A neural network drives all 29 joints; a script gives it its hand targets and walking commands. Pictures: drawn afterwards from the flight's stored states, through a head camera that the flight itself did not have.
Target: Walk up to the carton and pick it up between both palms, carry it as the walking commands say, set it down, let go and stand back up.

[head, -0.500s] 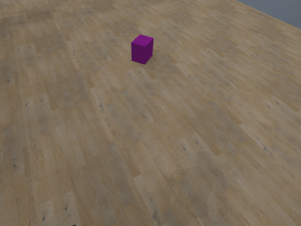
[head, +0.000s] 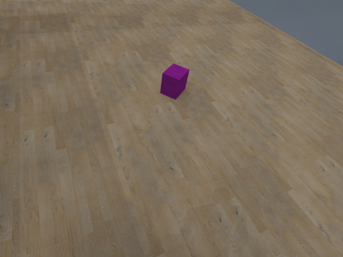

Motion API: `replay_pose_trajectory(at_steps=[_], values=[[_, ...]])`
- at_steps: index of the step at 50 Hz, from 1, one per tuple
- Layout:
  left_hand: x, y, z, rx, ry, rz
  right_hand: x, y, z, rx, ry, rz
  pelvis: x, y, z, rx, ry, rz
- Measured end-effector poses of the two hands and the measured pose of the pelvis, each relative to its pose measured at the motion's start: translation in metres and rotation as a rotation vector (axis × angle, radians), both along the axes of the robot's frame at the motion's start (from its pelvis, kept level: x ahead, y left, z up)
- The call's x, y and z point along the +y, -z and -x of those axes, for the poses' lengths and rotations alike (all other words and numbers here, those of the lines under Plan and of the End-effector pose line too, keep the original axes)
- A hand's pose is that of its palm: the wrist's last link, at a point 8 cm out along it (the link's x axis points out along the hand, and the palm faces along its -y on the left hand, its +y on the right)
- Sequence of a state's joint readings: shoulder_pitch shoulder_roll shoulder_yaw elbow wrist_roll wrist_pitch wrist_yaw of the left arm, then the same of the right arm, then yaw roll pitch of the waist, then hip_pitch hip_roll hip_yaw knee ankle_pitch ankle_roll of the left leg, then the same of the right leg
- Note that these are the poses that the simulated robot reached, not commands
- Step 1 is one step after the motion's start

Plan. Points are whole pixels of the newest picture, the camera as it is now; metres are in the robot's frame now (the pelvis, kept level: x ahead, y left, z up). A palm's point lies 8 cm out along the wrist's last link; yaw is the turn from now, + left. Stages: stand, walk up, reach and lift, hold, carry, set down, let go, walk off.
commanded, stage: walk up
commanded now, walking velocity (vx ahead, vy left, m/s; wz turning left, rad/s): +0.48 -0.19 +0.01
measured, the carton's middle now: (174, 81) +1.75 -0.17 -0.66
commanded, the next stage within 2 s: none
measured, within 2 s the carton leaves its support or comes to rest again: neither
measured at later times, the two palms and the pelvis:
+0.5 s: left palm (122, 192) +0.35 +0.12 -0.14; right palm (278, 253) +0.19 -0.33 -0.15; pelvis +0.25 -0.10 -0.01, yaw +1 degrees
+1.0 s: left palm (107, 156) +0.49 +0.19 -0.15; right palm (239, 148) +0.53 -0.28 -0.11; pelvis +0.49 -0.05 +0.01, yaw +0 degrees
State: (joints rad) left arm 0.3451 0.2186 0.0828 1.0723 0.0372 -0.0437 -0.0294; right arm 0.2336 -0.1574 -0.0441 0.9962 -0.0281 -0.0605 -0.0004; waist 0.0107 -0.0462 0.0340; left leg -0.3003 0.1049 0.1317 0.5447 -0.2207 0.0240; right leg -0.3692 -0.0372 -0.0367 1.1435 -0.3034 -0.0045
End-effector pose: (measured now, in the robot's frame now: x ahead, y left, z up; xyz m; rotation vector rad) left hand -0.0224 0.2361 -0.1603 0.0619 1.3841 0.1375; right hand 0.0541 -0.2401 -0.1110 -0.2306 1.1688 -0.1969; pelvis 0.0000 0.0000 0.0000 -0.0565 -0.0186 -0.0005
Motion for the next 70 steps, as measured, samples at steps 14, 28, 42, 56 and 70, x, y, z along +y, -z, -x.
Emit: replay_pose_trajectory(at_steps=[14, 28, 42, 56, 70], values=[[-0.053, -0.027, -0.278, -0.266, 0.174, 0.029, -0.004, -0.006, 0.062, 0.428, 0.255, -0.086, -0.04, -0.008, -0.133, 0.014, -0.006, -0.02], [-0.11, -0.026, -0.355, -0.194, 0.064, -0.081, -0.103, 0.037, -0.234, 0.138, 0.056, -0.091, -0.099, 0.004, -0.279, 0.04, -0.013, -0.037], [-0.081, 0.003, -0.34, 0.158, -0.103, 0.003, -0.05, -0.003, -0.525, -0.208, -0.16, -0.036, -0.061, 0.014, -0.418, -0.002, -0.002, -0.017], [-0.047, -0.024, -0.631, -0.173, 0.101, -0.022, -0.042, -0.004, -0.413, 0.249, 0.162, -0.047, -0.055, -0.013, -0.537, 0.0, 0.003, -0.008], [-0.155, -0.027, -0.86, -0.389, 0.234, -0.052, -0.093, 0.036, -0.479, 0.467, 0.248, -0.16, -0.132, 0.018, -0.676, 0.045, 0.009, -0.058]])
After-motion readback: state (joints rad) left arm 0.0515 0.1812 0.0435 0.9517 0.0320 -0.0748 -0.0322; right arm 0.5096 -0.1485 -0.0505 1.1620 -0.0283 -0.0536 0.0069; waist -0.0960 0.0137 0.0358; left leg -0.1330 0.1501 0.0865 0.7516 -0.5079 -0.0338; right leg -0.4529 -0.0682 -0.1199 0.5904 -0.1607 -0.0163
